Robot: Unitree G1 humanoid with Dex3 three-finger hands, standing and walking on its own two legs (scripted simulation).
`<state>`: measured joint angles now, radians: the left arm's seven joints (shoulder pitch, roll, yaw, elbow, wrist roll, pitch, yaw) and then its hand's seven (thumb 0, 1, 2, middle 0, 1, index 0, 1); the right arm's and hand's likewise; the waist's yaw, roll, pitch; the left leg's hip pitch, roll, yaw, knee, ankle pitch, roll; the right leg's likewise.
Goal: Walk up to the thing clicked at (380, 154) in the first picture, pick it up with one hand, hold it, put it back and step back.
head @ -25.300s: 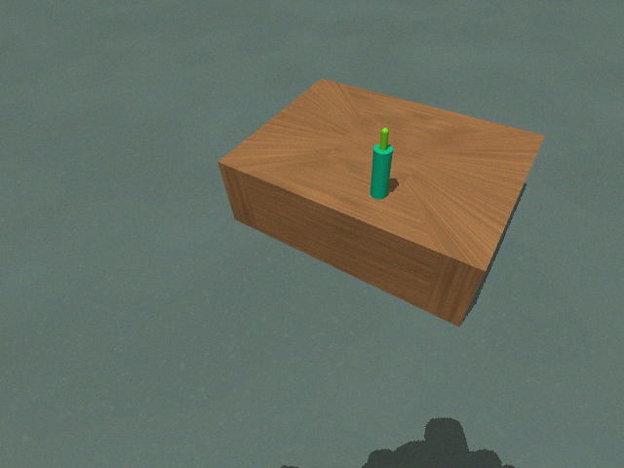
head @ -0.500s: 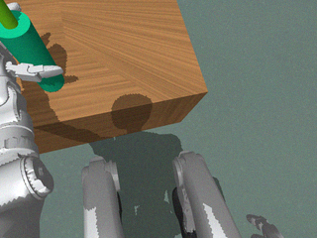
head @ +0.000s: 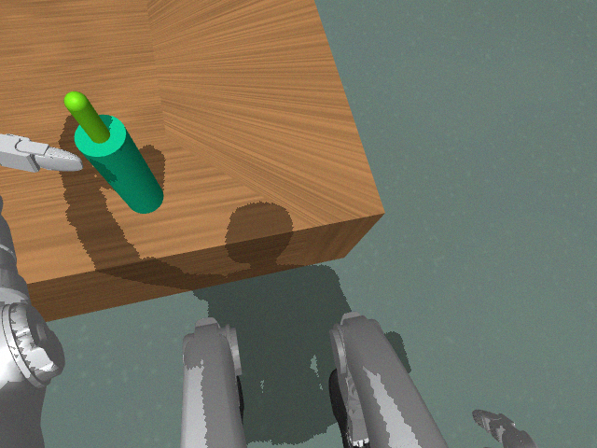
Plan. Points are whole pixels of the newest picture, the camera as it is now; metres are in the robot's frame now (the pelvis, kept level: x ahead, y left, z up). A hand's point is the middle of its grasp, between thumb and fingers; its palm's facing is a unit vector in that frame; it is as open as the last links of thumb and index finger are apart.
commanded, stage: home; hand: left
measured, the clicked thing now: (117, 159) +0.51 +0.25 -0.06
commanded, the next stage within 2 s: none
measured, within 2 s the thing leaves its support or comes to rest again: neither
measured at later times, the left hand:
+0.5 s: hand out of the picture +0.37 +0.31 +0.08, palm faces +0.24 -0.90 -0.36, open 17.2 cm
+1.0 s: hand out of the picture +0.19 +0.19 +0.13, palm faces +0.23 -0.94 -0.24, open 17.1 cm
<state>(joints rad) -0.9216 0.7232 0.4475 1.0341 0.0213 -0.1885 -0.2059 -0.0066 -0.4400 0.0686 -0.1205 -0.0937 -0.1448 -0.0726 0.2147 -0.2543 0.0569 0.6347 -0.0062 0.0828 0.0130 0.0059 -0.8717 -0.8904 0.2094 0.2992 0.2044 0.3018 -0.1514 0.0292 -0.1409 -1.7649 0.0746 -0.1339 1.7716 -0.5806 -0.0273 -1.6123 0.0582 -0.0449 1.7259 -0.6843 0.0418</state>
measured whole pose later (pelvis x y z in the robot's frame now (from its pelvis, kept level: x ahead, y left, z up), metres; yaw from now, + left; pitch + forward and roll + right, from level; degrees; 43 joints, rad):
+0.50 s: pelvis +0.05 +0.02 +0.17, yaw +4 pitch +18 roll -5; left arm -0.36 0.44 0.24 0.87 0.05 0.02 0.06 -0.01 -0.50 0.08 -0.05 -0.06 -0.06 -0.06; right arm 0.30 -0.25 0.01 0.63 0.05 0.10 -0.03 0.01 -0.90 -0.90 0.21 0.30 0.20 0.30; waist -0.09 0.03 -0.12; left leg -1.00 0.07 -0.05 1.12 -0.45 -0.01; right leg -0.85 0.02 -0.01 1.03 -0.50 0.05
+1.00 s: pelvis +0.06 +0.00 +0.20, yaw +7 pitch +7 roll -2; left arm 0.43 0.19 -0.03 0.14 -0.04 0.16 0.12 -0.01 -0.47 0.10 -0.06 -0.06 -0.07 -0.06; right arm 0.21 -0.20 0.03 0.51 0.05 0.00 -0.13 0.01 -0.90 -0.90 0.21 0.30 0.20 0.30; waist 0.01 0.02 -0.09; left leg -0.63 0.04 -0.04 0.89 -0.38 -0.03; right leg -0.51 -0.01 -0.01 0.86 -0.47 0.03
